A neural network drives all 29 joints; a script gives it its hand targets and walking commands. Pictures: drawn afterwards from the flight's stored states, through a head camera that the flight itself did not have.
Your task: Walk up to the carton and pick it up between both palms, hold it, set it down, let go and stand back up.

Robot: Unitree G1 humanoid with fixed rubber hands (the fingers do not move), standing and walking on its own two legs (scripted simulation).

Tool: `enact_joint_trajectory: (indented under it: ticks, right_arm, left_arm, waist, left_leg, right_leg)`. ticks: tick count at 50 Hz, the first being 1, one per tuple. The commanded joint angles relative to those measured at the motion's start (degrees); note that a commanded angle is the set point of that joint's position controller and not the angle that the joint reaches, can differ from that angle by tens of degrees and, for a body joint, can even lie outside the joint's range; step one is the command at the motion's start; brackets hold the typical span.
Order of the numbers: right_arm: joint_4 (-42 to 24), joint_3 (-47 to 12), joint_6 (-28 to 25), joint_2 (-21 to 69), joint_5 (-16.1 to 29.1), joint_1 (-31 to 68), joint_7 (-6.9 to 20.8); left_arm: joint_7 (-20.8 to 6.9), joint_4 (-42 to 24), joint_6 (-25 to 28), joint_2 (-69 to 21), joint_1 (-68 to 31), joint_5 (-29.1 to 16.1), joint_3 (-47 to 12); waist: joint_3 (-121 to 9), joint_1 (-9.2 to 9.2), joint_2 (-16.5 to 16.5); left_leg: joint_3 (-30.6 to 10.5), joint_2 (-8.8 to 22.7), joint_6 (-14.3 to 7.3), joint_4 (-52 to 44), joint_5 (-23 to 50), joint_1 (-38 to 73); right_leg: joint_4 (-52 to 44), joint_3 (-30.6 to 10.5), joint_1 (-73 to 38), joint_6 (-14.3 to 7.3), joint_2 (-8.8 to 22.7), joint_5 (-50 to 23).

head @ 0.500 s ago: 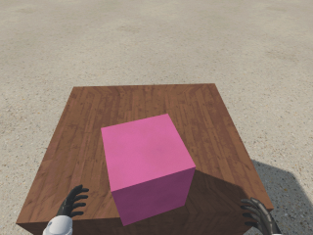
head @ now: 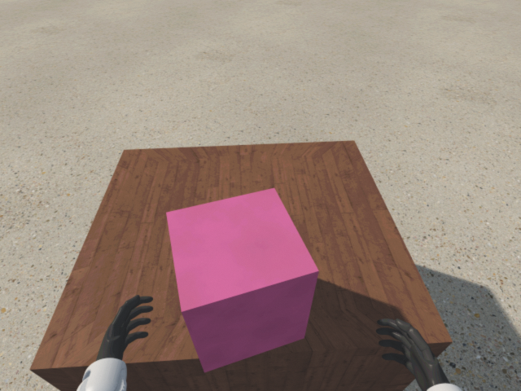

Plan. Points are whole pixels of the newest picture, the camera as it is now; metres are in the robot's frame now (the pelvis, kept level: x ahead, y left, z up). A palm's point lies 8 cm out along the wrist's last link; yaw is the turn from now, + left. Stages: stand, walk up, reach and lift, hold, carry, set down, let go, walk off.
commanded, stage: reach and lift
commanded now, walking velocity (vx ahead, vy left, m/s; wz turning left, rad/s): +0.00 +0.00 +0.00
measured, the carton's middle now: (239, 279) +0.36 +0.06 -0.07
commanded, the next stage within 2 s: none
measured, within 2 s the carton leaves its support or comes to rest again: neither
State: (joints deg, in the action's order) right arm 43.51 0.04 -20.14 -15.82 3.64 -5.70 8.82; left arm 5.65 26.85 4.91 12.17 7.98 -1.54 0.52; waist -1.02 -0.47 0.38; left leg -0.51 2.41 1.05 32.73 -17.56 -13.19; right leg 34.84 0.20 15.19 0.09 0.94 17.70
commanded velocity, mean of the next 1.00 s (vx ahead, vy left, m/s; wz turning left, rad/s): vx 0.00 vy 0.00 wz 0.00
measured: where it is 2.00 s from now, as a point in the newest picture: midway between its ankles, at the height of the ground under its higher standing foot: outside the picture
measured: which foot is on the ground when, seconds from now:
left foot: down 0.00-1.00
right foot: down 0.00-1.00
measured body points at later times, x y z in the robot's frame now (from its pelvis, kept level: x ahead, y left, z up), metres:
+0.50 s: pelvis -0.06 -0.02 +0.00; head -0.08 -0.04 +0.45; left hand +0.18 +0.22 +0.01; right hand +0.22 -0.22 -0.01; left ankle +0.00 +0.15 -0.73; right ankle +0.01 -0.12 -0.73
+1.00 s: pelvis -0.07 -0.03 +0.00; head -0.04 -0.06 +0.45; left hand +0.24 +0.20 +0.03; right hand +0.32 -0.19 +0.03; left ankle +0.00 +0.15 -0.73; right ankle +0.01 -0.12 -0.73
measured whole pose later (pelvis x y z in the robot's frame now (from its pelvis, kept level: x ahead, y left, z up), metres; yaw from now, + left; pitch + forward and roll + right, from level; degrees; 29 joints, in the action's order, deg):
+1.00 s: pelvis -0.07 -0.03 +0.00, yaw +0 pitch -4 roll +2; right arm 44.5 -2.5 -7.4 -15.8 5.4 27.9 7.0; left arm 5.8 31.4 3.9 11.2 -14.8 -5.0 0.4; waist 8.1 -4.6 1.7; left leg -0.5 3.1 2.5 26.5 -8.5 -14.3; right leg 33.9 0.6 19.0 -0.3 0.5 10.9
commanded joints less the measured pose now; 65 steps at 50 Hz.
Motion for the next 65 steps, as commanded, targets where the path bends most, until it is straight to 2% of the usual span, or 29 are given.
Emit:
enact_joint_trajectory:
  ticks: [1,4,5,11,14,17,21,24,26,28,29,31,34,37,40,42,44,46,47,49,51,52,53,54,56,59,60,62,65]
  right_arm:
    - [-7.10,0.97,-3.74,-8.10,2.93,10.11,0.45]
    - [-9.61,-1.07,-4.05,-8.24,4.36,12.25,0.73]
    - [-10.30,-0.89,-4.96,-8.33,4.57,13.20,0.37]
    - [-12.71,-1.96,-2.28,-9.36,4.23,18.43,0.11]
    - [-10.57,-1.21,-0.39,-7.99,3.81,21.48,0.56]
    - [-10.69,0.26,1.16,-8.98,4.14,25.76,0.36]
    - [-11.62,-0.47,4.77,-8.90,2.64,32.76,-0.66]
    - [-10.68,-1.63,6.55,-6.29,2.37,33.64,-1.73]
    - [-9.62,-2.40,7.36,-5.58,3.14,36.03,-1.18]
    - [-11.53,-3.04,7.07,-4.80,3.34,33.38,-1.16]
    - [-12.67,-3.75,6.15,-5.27,4.00,38.18,-1.48]
    - [-13.98,-3.11,7.63,-4.41,3.98,40.88,-1.60]
    - [-10.75,-1.90,8.37,-5.91,2.59,46.44,-1.83]
    - [-7.60,0.39,8.80,-7.67,1.03,47.16,-1.60]
    - [-7.01,0.02,8.74,-8.85,2.26,52.97,-1.41]
    - [-4.37,0.58,9.91,-8.50,1.56,54.63,-2.17]
    - [-5.29,0.25,11.19,-7.65,1.29,56.35,-2.17]
    - [-5.01,0.30,12.03,-10.21,0.99,56.37,-2.52]
    - [-2.52,2.71,12.21,-10.99,0.52,52.01,-2.52]
    - [-3.87,0.49,11.95,-8.03,2.41,51.77,-2.76]
    - [-2.69,0.71,12.78,-7.35,1.89,50.76,-2.83]
    - [-4.93,0.46,10.86,-6.07,2.40,52.52,-2.50]
    - [-1.83,-0.03,11.38,-4.25,0.93,48.27,-3.05]
    - [-3.72,-0.94,10.12,-2.95,1.29,49.67,-3.84]
    - [-8.40,-3.84,8.84,-0.41,3.41,49.32,-3.93]
    - [-8.87,-3.55,8.89,-3.11,4.71,49.35,-3.28]
    - [-11.38,-4.81,8.76,-1.30,4.99,56.51,-3.37]
    - [-8.39,-2.64,9.40,-4.99,4.22,54.54,-3.95]
    - [-10.40,-2.10,8.30,-4.44,4.61,57.85,-3.51]
  left_arm:
    - [0.71,-9.67,4.73,-1.87,-2.55,-3.81,-2.70]
    - [0.50,-11.51,6.44,-2.43,-3.35,-5.07,-4.08]
    - [0.85,-13.08,7.22,-2.29,-4.70,-5.59,-3.22]
    - [1.09,-12.22,7.48,-1.31,-9.22,-5.62,-3.39]
    - [1.39,-10.65,7.34,-0.78,-13.40,-5.77,-4.25]
    - [1.37,-11.68,6.34,-1.23,-16.91,-6.62,-5.28]
    - [1.60,-8.21,5.64,0.07,-23.18,-5.93,-3.32]
    - [1.48,-7.95,4.95,0.14,-25.08,-5.57,-2.65]
    - [1.19,-6.18,4.59,1.56,-28.77,-5.66,-0.95]
    - [1.26,-8.09,3.86,0.90,-25.78,-5.43,-0.62]
    - [1.91,-10.10,4.14,0.68,-28.11,-5.68,0.11]
    - [1.56,-8.54,2.83,1.08,-29.67,-5.04,0.60]
    - [2.16,-6.32,1.38,-0.12,-34.10,-3.76,1.73]
    - [2.08,-4.91,0.30,-2.19,-34.05,-2.71,1.74]
    - [2.03,-7.77,0.52,-2.80,-37.06,-3.62,0.48]
    - [1.08,-3.41,0.19,-0.72,-38.20,-3.27,1.44]
    - [0.31,-1.95,-0.03,-1.20,-41.76,-3.74,0.90]
    - [0.56,-4.18,-0.06,-1.38,-42.83,-4.61,1.83]
    - [0.06,-3.94,-0.16,-0.36,-39.63,-4.85,2.33]
    - [-0.07,-6.39,0.41,-0.61,-40.44,-5.51,0.95]
    - [-0.44,-3.46,1.09,1.10,-40.42,-4.87,2.20]
    - [0.02,-5.83,2.08,1.17,-41.73,-5.96,1.55]
    - [-0.02,-0.44,2.16,2.52,-36.40,-3.49,5.94]
    - [0.52,-2.63,3.31,2.02,-38.50,-4.64,5.36]
    - [0.83,-5.77,3.88,2.67,-37.96,-5.26,6.11]
    - [1.21,-11.01,2.62,1.96,-37.17,-5.40,5.10]
    - [0.89,-8.85,2.49,2.49,-43.04,-5.13,5.72]
    - [1.22,-8.50,1.06,2.19,-39.79,-4.74,5.96]
    - [1.45,-8.81,0.56,0.65,-42.43,-5.26,4.49]
  waist:
    - [-3.92,-2.89,5.15]
    - [-5.38,-3.12,3.00]
    - [-8.20,-2.69,4.75]
    - [-2.40,-2.16,2.10]
    - [-0.81,-2.26,4.04]
    - [-0.90,-2.38,6.15]
    - [-0.57,-2.98,3.65]
    - [1.20,-2.94,-6.48]
    - [1.40,-3.13,-11.24]
    - [-0.55,-2.61,-8.60]
    - [-3.94,-4.35,-7.46]
    - [-3.31,-2.70,-4.80]
    - [-1.44,-4.65,-4.16]
    - [-2.29,-4.18,0.30]
    - [-10.05,-5.43,11.67]
    - [-9.10,-5.28,11.42]
    - [-7.69,-4.85,9.16]
    - [-12.53,-5.19,3.86]
    - [-11.30,-3.48,4.66]
    - [-16.17,-4.01,5.79]
    - [-11.09,-4.79,-0.28]
    - [-12.09,-4.71,-6.42]
    - [-8.41,-5.53,-7.48]
    - [-10.83,-5.46,-11.04]
    - [-11.77,-6.22,-12.31]
    - [-15.04,-5.64,-6.97]
    - [-14.80,-7.71,-8.28]
    - [-16.45,-6.16,0.63]
    - [-18.26,-6.52,1.80]
  left_leg:
    - [-2.79,7.72,-6.00,-8.66,27.30,6.59]
    - [-2.35,6.73,-5.33,-8.47,28.81,6.91]
    - [-1.96,6.75,-4.81,-8.55,29.51,6.59]
    - [-3.38,6.75,-5.20,-12.52,12.30,0.01]
    - [-4.03,5.34,-5.83,-14.25,4.09,-4.42]
    - [-5.53,6.39,-5.87,-15.51,4.74,-5.31]
    - [-3.03,3.79,-6.06,-13.22,-3.48,-8.33]
    - [0.49,-0.46,-5.65,-4.84,-8.68,-5.23]
    - [2.96,-3.43,-4.83,1.24,-4.96,-0.16]
    - [2.57,-2.52,-4.31,0.83,-1.13,2.11]
    - [2.46,-1.34,-3.41,0.60,-0.01,0.99]
    - [3.19,-2.47,-3.94,-0.14,-0.14,1.34]
    - [1.87,-0.81,-3.71,-3.76,-2.60,0.01]
    - [0.10,1.84,-3.91,-8.66,-4.04,-1.32]
    - [-5.50,8.95,-4.36,-19.22,5.46,-3.93]
    - [-6.54,10.55,-5.95,-19.88,4.13,-5.07]
    - [-4.89,8.61,-6.85,-17.54,5.80,-2.20]
    - [-3.18,7.81,-5.72,-15.99,10.71,2.04]
    - [-2.14,6.10,-5.38,-15.09,9.93,4.44]
    - [-1.74,4.58,-4.64,-13.71,17.26,7.20]
    - [0.14,2.51,-4.22,-12.10,12.80,4.47]
    - [0.80,1.06,-2.87,-9.28,9.04,3.42]
    - [2.21,0.44,-2.74,-6.44,1.53,1.19]
    - [3.73,-1.89,-2.32,-0.85,0.94,1.70]
    - [5.17,-2.91,-2.01,3.23,4.90,1.62]
    - [5.14,-1.81,-1.78,-1.36,8.68,3.15]
    - [3.35,-1.67,-2.20,-2.41,10.23,4.54]
    - [0.52,3.17,-2.69,-7.96,14.09,4.55]
    - [-0.90,4.79,-3.35,-9.99,23.46,6.30]
  right_leg:
    - [-5.98,3.08,3.72,-3.83,2.00,-11.10]
    - [-7.43,2.44,3.70,-2.90,1.92,-13.51]
    - [-6.65,2.38,1.98,-2.57,2.71,-15.58]
    - [-10.96,-0.17,5.18,-1.55,3.48,-1.73]
    - [-10.04,0.68,5.61,-1.72,2.50,8.33]
    - [-6.69,3.99,5.18,-0.52,0.05,8.73]
    - [-7.27,4.60,5.43,-0.78,0.51,11.26]
    - [-12.48,-0.22,11.31,-1.41,3.43,16.82]
    - [-19.05,-6.99,15.33,-2.52,5.90,21.16]
    - [-17.15,-7.62,13.95,-2.79,5.56,19.33]
    - [-15.69,-7.91,14.24,-2.30,5.91,17.86]
    - [-14.22,-6.54,11.60,-2.99,4.69,16.90]
    - [-12.16,-4.75,11.20,-2.05,4.11,18.82]
    - [-6.80,0.16,7.55,-0.82,1.42,16.39]
    - [1.67,7.48,-0.52,1.09,-2.91,7.57]
    - [0.26,7.16,-1.27,1.29,-1.71,8.64]
    - [-4.18,8.86,-0.44,1.50,-2.14,6.88]
    - [-8.39,8.37,-0.26,1.74,-0.56,3.21]
    - [-10.44,7.01,0.40,1.68,-0.06,4.26]
    - [-9.81,5.63,-0.67,1.57,-0.24,-0.39]
    - [-12.73,1.88,0.74,0.87,1.84,2.37]
    - [-11.69,-1.05,0.56,1.20,3.45,1.03]
    - [-13.69,-5.52,3.01,0.57,6.14,6.22]
    - [-16.39,-9.34,4.19,-0.32,8.82,8.21]
    - [-16.18,-11.51,5.91,-0.50,9.27,5.91]
    - [-12.99,-10.26,2.96,-1.47,7.95,-0.74]
    - [-11.38,-8.86,2.48,-1.08,6.59,-2.89]
    - [-8.95,-5.47,2.17,-0.32,4.62,-0.14]
    - [-6.70,-1.33,-0.22,0.56,2.27,-3.81]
